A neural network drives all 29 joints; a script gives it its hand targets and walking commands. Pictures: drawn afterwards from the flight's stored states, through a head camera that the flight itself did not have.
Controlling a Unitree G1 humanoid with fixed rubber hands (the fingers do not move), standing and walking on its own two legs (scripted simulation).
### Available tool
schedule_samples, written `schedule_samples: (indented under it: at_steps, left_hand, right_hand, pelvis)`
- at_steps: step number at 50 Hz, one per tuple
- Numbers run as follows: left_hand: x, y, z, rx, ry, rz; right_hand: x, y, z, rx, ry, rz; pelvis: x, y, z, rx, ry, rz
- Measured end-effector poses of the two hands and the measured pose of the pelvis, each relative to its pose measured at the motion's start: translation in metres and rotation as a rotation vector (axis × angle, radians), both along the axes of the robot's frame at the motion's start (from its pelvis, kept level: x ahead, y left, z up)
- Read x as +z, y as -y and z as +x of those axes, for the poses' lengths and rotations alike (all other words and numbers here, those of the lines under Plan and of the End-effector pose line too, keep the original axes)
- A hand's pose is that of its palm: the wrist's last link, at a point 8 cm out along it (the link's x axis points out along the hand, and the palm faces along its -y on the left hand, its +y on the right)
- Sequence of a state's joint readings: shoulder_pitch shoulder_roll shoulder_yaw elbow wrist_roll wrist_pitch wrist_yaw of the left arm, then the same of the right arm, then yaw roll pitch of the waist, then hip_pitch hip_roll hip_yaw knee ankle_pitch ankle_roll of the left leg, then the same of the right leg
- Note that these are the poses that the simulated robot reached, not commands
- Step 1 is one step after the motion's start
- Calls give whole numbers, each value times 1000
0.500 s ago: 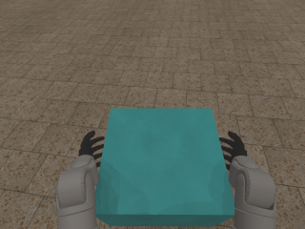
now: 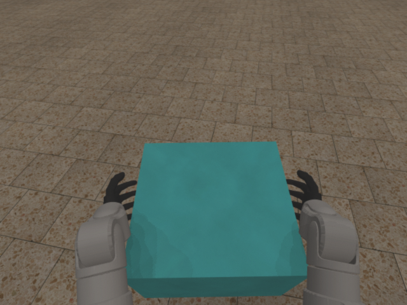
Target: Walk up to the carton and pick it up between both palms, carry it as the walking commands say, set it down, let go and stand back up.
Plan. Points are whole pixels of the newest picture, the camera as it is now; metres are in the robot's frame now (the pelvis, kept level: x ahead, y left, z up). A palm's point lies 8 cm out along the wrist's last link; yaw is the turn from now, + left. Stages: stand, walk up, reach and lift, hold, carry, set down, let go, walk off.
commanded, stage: carry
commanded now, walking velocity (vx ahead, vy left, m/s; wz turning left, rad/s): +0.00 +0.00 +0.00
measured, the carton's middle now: (211, 218) +0.29 +0.01 +0.01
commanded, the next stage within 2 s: none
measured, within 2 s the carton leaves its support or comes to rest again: neither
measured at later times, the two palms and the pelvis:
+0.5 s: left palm (183, 198) +0.31 +0.07 +0.06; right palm (380, 236) +0.22 -0.28 +0.07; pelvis +0.00 -0.05 -0.02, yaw -12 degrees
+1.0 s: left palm (286, 209) +0.28 -0.14 +0.06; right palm out of the picture +0.11 -0.45 +0.06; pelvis -0.04 -0.17 -0.01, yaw -27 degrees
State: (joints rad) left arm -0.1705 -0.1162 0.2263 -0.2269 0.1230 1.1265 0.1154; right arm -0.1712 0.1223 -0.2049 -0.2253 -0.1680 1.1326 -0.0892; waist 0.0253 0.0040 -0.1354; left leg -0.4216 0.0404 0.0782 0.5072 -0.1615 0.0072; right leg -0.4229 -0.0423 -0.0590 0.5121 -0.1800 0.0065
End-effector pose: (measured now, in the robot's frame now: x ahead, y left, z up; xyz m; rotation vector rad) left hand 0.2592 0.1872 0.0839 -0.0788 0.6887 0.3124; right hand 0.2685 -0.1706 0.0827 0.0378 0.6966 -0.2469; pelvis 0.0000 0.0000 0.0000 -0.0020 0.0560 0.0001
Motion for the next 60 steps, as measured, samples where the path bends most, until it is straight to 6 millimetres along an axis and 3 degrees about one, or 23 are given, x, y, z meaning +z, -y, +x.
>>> schedule_samples:
  at_steps: [7, 11, 16, 20, 27, 33, 38, 43, 47, 55, 60]
  left_hand:
    - [1, 7, 4, -23, 13, 4]
    - [-2, 23, 11, -53, 3, 11]
    - [-9, 64, 24, -108, -10, 17]
    - [-18, 97, 33, -168, -34, -6]
    - [-28, 128, 48, -279, -3, -46]
    - [-20, 169, 44, -326, -31, -40]
    - [-11, 225, 45, -386, 18, -13]
    - [-22, 281, 33, -462, -20, 27]
    - [-26, 307, 26, -505, -39, 21]
    - [-29, 346, 20, -565, -1, -50]
    - [-23, 379, 9, -617, -41, -51]
  right_hand:
    - [0, 7, -4, -26, 13, 5]
    - [-5, 23, -8, -45, 3, -1]
    - [-19, 62, -18, -105, -11, 10]
    - [-20, 93, -31, -179, -33, 4]
    - [-12, 117, -51, -286, -2, -37]
    - [-8, 152, -74, -338, -29, -25]
    - [-10, 201, -93, -388, 17, -9]
    - [-27, 249, -125, -464, -21, 29]
    - [-28, 268, -147, -520, -36, 37]
    - [-9, 296, -171, -570, 1, -45]
    - [-2, 318, -200, -622, -40, -47]
  pelvis:
    - [-3, 3, -2, -16, -4, 2]
    - [-6, 14, 0, -59, -6, -2]
    - [-13, 35, 1, -115, -19, -6]
    - [-10, 43, 0, -144, -37, 6]
    - [-14, 53, -1, -241, -44, 5]
    - [-2, 76, -6, -331, -37, -38]
    - [-9, 113, -12, -390, -36, -51]
    - [-13, 144, -24, -412, -26, -13]
    - [-10, 159, -33, -446, -19, -1]
    - [-15, 183, -42, -543, -16, -13]
    - [-2, 200, -52, -624, -13, -39]
